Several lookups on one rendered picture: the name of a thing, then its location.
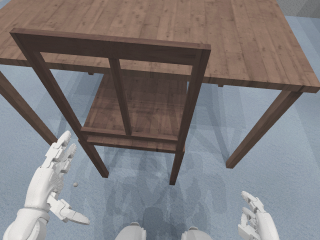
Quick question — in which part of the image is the left robot hand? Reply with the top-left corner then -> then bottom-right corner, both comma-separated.
24,130 -> 90,225

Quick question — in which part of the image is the robot shin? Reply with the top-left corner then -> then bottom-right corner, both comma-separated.
130,222 -> 140,227
188,227 -> 198,231

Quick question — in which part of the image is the robot right shin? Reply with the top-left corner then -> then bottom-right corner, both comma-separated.
188,227 -> 198,231

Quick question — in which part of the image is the table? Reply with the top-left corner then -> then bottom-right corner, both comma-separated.
0,0 -> 320,169

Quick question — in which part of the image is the robot left forearm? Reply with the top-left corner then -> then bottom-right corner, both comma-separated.
2,207 -> 50,240

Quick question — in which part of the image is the chair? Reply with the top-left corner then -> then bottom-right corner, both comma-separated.
9,27 -> 211,186

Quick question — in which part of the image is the robot left shin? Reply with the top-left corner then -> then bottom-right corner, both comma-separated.
130,222 -> 140,227

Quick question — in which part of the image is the right robot hand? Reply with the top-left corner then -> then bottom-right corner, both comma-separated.
238,191 -> 280,240

